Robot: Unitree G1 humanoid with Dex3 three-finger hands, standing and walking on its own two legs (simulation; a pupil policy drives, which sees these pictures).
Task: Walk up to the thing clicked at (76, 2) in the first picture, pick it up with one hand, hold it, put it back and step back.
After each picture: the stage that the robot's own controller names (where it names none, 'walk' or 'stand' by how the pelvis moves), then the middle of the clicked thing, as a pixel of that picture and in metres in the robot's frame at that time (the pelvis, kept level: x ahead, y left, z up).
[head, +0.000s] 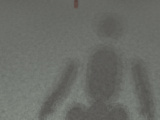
stand; (76, 4) +2.32 +0.12 -0.72
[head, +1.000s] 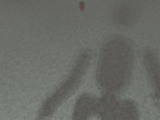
walk; (81, 6) +2.18 +0.19 -0.71
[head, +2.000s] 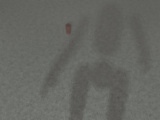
walk; (68, 29) +1.54 +0.27 -0.69
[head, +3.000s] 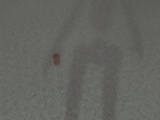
walk; (56, 59) +1.04 +0.27 -0.70
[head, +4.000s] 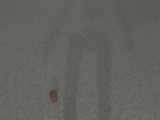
walk; (53, 96) +0.66 +0.23 -0.71
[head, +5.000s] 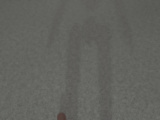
walk; (62, 119) +0.44 +0.19 -0.70
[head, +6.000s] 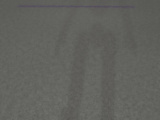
stand; out of the picture +0.39 +0.17 -0.72
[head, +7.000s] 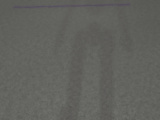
stand; out of the picture +0.40 +0.19 -0.72
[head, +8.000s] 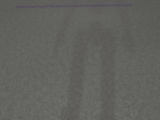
stand; out of the picture +0.39 +0.18 -0.73
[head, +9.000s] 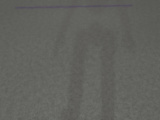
stand; out of the picture +0.38 +0.18 -0.73
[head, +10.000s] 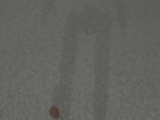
go down; (54, 113) +0.40 +0.18 -0.67
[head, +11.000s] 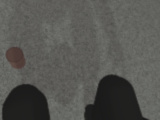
go down; (16, 58) +0.46 +0.22 -0.28
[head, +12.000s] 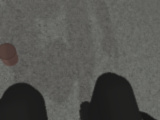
close in; (8, 55) +0.46 +0.23 -0.28
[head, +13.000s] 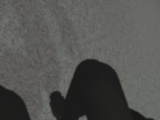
close in; out of the picture +0.44 +0.26 -0.23
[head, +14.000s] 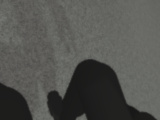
close; out of the picture +0.43 +0.26 -0.23
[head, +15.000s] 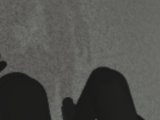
lift; out of the picture +0.38 +0.24 -0.19
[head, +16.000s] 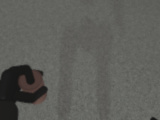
lift; (34, 88) +0.33 +0.17 +0.00
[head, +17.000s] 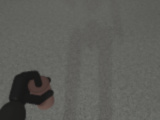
hold; (42, 93) +0.32 +0.16 +0.00
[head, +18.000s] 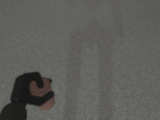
hold; (43, 94) +0.32 +0.16 -0.01
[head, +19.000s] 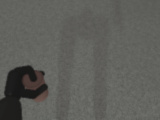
crouch; (36, 86) +0.35 +0.17 -0.05
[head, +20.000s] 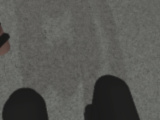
lower; out of the picture +0.49 +0.23 -0.10
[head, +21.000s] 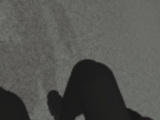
lower; out of the picture +0.44 +0.28 -0.24
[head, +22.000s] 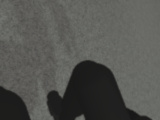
lower; out of the picture +0.44 +0.28 -0.24
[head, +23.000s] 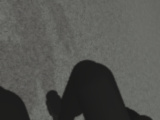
lower; out of the picture +0.44 +0.28 -0.24
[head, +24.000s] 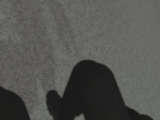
lower; out of the picture +0.44 +0.28 -0.24
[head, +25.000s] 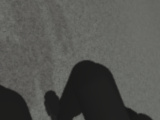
open; out of the picture +0.44 +0.26 -0.24
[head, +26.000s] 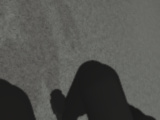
stand; out of the picture +0.44 +0.26 -0.24
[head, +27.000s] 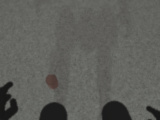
walk; (52, 82) +0.44 +0.17 -0.48
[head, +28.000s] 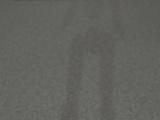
stand; out of the picture +0.39 +0.15 -0.66
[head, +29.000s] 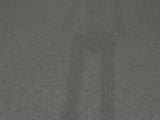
stand; out of the picture +0.40 +0.16 -0.67
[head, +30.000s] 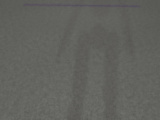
stand; out of the picture +0.40 +0.13 -0.72
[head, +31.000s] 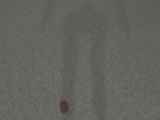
walk; (64, 107) +0.46 +0.10 -0.70
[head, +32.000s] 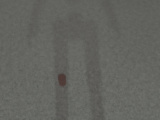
walk; (62, 80) +0.68 +0.17 -0.70
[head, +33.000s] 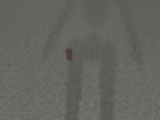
stand; (69, 54) +1.03 +0.17 -0.69
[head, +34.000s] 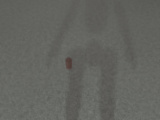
stand; (68, 63) +1.04 +0.17 -0.71
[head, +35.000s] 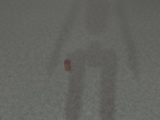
stand; (67, 65) +1.06 +0.18 -0.73
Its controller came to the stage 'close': yes
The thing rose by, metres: 0.71
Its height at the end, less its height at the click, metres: +0.00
